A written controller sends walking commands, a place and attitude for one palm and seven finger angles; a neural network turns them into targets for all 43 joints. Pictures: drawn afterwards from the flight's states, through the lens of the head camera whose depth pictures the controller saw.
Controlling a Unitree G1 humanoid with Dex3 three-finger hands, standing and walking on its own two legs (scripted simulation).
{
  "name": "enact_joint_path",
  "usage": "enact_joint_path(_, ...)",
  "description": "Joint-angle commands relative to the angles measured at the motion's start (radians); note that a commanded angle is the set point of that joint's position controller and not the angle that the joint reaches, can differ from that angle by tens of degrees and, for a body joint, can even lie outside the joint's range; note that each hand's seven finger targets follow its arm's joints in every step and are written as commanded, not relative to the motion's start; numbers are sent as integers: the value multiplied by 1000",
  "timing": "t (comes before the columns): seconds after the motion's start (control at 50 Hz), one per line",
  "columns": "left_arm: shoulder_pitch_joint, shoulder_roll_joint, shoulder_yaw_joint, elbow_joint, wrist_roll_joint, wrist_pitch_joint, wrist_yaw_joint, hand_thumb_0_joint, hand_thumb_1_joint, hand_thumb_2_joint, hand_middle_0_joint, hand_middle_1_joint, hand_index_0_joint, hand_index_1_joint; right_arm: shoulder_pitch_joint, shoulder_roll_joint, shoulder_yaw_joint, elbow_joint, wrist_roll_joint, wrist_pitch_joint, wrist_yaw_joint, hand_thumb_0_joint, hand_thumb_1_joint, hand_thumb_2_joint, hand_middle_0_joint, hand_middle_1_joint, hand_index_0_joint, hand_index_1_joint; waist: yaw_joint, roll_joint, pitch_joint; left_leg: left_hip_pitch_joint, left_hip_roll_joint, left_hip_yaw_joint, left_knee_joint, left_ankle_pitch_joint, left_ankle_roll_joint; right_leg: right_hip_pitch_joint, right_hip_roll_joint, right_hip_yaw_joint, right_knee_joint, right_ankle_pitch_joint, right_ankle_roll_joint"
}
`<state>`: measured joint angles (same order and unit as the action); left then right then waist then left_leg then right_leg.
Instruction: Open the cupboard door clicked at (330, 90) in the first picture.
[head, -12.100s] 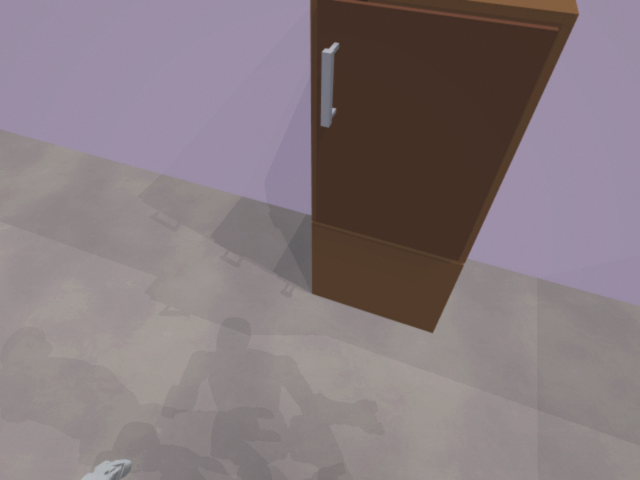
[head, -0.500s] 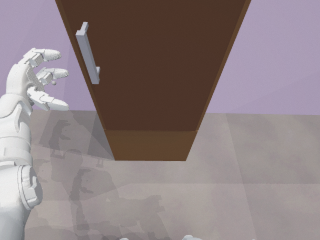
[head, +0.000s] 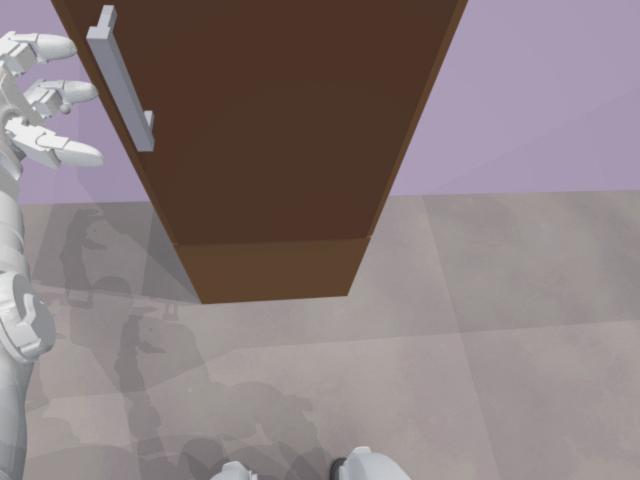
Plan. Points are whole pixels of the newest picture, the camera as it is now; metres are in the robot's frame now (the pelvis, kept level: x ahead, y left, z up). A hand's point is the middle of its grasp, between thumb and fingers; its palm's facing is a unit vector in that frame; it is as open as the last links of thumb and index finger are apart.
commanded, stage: move the hooked fingers beside the handle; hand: left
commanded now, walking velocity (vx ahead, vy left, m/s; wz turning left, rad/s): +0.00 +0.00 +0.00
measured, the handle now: (128, 85) +0.57 +0.18 +0.13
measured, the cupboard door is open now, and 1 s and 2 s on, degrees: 0 0 0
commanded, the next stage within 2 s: slide the fingers in behind the handle in 0.74 s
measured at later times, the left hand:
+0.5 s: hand (62, 121) +0.51 +0.24 +0.13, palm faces -0.05 -1.00 +0.02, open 14.0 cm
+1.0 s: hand (82, 119) +0.51 +0.22 +0.13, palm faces -0.03 -1.00 -0.03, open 14.0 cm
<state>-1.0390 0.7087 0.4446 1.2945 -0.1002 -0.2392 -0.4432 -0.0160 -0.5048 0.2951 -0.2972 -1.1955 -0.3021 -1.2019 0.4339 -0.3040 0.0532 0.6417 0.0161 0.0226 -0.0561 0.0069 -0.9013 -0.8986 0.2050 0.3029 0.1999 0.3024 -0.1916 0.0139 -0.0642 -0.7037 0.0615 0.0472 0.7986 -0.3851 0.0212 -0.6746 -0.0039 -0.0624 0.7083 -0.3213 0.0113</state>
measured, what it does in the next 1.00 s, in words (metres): stands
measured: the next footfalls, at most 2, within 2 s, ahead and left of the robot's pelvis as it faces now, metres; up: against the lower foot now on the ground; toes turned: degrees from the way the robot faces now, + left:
none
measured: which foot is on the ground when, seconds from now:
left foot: down 0.00-1.00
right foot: down 0.00-1.00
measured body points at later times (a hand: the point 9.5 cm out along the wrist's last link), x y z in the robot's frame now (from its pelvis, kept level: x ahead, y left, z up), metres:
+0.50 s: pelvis +0.01 +0.01 +0.00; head +0.11 +0.03 +0.44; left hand +0.50 +0.29 +0.13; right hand +0.01 -0.26 -0.11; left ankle -0.01 +0.10 -0.71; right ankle +0.00 -0.13 -0.71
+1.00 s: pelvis +0.00 +0.00 +0.00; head +0.10 +0.01 +0.43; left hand +0.50 +0.27 +0.13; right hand -0.02 -0.27 -0.11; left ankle -0.01 +0.10 -0.71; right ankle +0.00 -0.13 -0.71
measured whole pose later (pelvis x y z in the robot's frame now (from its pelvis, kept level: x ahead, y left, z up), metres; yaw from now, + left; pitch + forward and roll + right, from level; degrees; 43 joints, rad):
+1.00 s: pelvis +0.00 +0.00 +0.00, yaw +0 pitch +17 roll -3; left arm -0.98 0.65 0.42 1.23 -0.10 -0.27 -0.39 -0.02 -0.50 0.30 -0.30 -1.20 -0.30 -1.20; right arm 0.45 -0.29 0.05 0.62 0.01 0.05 -0.04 0.01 -0.90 -0.90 0.21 0.30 0.20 0.30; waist -0.18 0.03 -0.07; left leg -0.73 0.07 0.04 0.83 -0.40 0.02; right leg -0.70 0.00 -0.06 0.74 -0.33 0.01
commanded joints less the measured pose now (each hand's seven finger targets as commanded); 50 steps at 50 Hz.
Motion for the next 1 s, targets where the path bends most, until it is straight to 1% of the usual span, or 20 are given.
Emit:
enact_joint_path(0.0, -390, 359, 79, -214, -6, -64, 10, 0, -500, 300, -300, -1200, -300, -1200, 170, -188, -68, -75, -2, -1, -16, 0, -900, -900, 200, 300, 200, 300, 30, 118, -448, 278, -34, -70, -68, 414, 13, 183, 41, 34, -33, 354, -23)
enact_joint_path(0.06, -363, 305, 57, -277, -14, -91, -2, 0, -500, 300, -300, -1200, -300, -1200, 169, -178, -73, -86, -6, 8, -4, 0, -900, -900, 200, 300, 200, 300, 41, 180, -501, 353, -28, -69, -51, 495, 2, 160, 48, 27, -22, 383, -27)
enact_joint_path(0.08, -362, 292, 56, -270, -28, -96, -8, 0, -500, 300, -300, -1200, -300, -1200, 174, -179, -75, -83, -6, 12, -4, 0, -900, -900, 200, 300, 200, 300, 29, 135, -487, 352, -25, -71, -47, 506, 7, 158, 54, 23, -23, 389, -27)
enact_joint_path(0.1, -373, 336, 86, -290, -33, -99, -13, 0, -500, 300, -300, -1200, -300, -1200, 173, -185, -79, -82, -5, 18, -5, 0, -900, -900, 200, 300, 200, 300, 35, 140, -492, 353, -22, -71, -47, 498, 7, 163, 54, 27, -26, 389, -24)
enact_joint_path(0.14, -360, 334, 89, -260, -44, -84, -26, 0, -500, 300, -300, -1200, -300, -1200, 169, -188, -77, -85, 0, 26, -6, 0, -900, -900, 200, 300, 200, 300, 31, 115, -461, 313, -27, -65, -54, 454, 12, 173, 54, 29, -33, 379, -23)
enact_joint_path(0.16, -385, 313, 64, -255, -42, -77, -31, 0, -500, 300, -300, -1200, -300, -1200, 166, -184, -76, -82, 1, 27, -7, 0, -900, -900, 200, 300, 200, 300, 17, 124, -433, 304, -28, -65, -58, 430, 13, 162, 53, 27, -38, 363, -22)
enact_joint_path(0.2, -382, 321, 76, -282, -38, -78, -29, 0, -500, 300, -300, -1200, -300, -1200, 167, -182, -79, -81, 0, 29, -8, 0, -900, -900, 200, 300, 200, 300, 31, 177, -456, 349, -27, -71, -53, 478, 9, 143, 53, 24, -33, 369, -26)
enact_joint_path(0.24, -378, 273, 41, -322, -35, -84, -20, 0, -500, 300, -300, -1200, -300, -1200, 164, -175, -79, -81, -3, 29, -4, 0, -900, -900, 200, 300, 200, 300, 30, 208, -469, 394, -22, -81, -48, 515, 2, 110, 55, 17, -31, 354, -28)
enact_joint_path(0.36, -388, 186, -3, -290, -56, -68, -9, 0, -500, 300, -300, -1200, -300, -1200, 161, -173, -83, -64, -3, 28, 1, 0, -900, -900, 200, 300, 200, 300, 5, 162, -428, 394, -15, -89, -45, 510, 1, 78, 57, 8, -35, 335, -25)
enact_joint_path(0.4, -376, 233, 31, -277, -48, -66, -2, 0, -500, 300, -300, -1200, -300, -1200, 162, -177, -79, -64, -5, 29, -1, 0, -900, -900, 200, 300, 200, 300, 22, 167, -429, 382, -16, -93, -43, 523, -2, 83, 55, 8, -25, 337, -29)
enact_joint_path(0.46, -404, 197, -11, -268, -30, -62, 19, 0, -500, 300, -300, -1200, -300, -1200, 151, -172, -76, -70, -4, 27, 1, 0, -900, -900, 200, 300, 200, 300, 5, 150, -385, 348, -19, -94, -50, 454, 1, 63, 52, 7, -28, 299, -26)
enact_joint_path(0.54, -428, 236, 31, -324, -27, -97, 48, 0, -500, 300, -300, -1200, -300, -1200, 154, -172, -77, -73, -8, 21, 4, 0, -900, -900, 200, 300, 200, 300, 18, 162, -472, 402, -13, -108, -35, 522, -8, 76, 54, 8, -9, 321, -28)
enact_joint_path(0.58, -435, 207, 16, -331, -36, -105, 49, 0, -500, 300, -300, -1200, -300, -1200, 151, -168, -75, -77, -7, 19, 6, 0, -900, -900, 200, 300, 200, 300, 16, 178, -484, 408, -17, -103, -29, 541, -6, 86, 56, 10, -5, 337, -29)
enact_joint_path(0.64, -417, 234, 27, -265, -21, -87, 51, 0, -500, 300, -300, -1200, -300, -1200, 148, -172, -75, -75, -3, 22, 4, 0, -900, -900, 200, 300, 200, 300, 12, 126, -437, 344, -21, -96, -38, 455, 1, 96, 54, 12, -12, 319, -25)
enact_joint_path(0.7, -424, 199, -6, -285, -13, -87, 52, 0, -500, 300, -300, -1200, -300, -1200, 145, -168, -74, -77, -4, 20, 4, 0, -900, -900, 200, 300, 200, 300, 12, 179, -455, 369, -21, -94, -38, 467, -2, 83, 51, 14, -13, 316, -26)
enact_joint_path(0.74, -376, 206, 11, -270, -20, -83, 52, 0, -500, 300, -300, -1200, -300, -1200, 145, -168, -74, -81, -5, 19, 5, 0, -900, -900, 200, 300, 200, 300, 24, 160, -451, 357, -21, -88, -37, 457, -2, 95, 52, 15, -15, 318, -27)
enact_joint_path(0.82, -397, 250, 29, -206, -25, -70, 43, 0, -500, 300, -300, -1200, -300, -1200, 150, -177, -67, -80, 1, 22, -2, 0, -900, -900, 200, 300, 200, 300, 5, 53, -375, 233, -30, -74, -54, 331, 16, 145, 51, 25, -30, 297, -21)
enact_joint_path(0.9, -435, 250, 25, -302, -17, -98, 48, 0, -500, 300, -300, -1200, -300, -1200, 156, -170, -73, -81, -4, 14, -4, 0, -900, -900, 200, 300, 200, 300, 16, 157, -463, 309, -31, -78, -48, 386, 9, 143, 49, 28, -20, 319, -26)
enact_joint_path(0.94, -422, 179, -13, -310, -26, -109, 50, 0, -500, 300, -300, -1200, -300, -1200, 155, -163, -75, -75, -5, 11, 2, 0, -900, -900, 200, 300, 200, 300, 10, 169, -466, 348, -27, -81, -40, 401, 5, 109, 52, 23, -24, 307, -27)
enact_joint_path(0.98, -435, 167, -12, -298, -41, -111, 52, 0, -500, 300, -300, -1200, -300, -1200, 161, -165, -76, -64, -5, 10, 1, 0, -900, -900, 200, 300, 200, 300, -4, 123, -435, 332, -26, -85, -44, 379, 11, 109, 55, 19, -29, 293, -27)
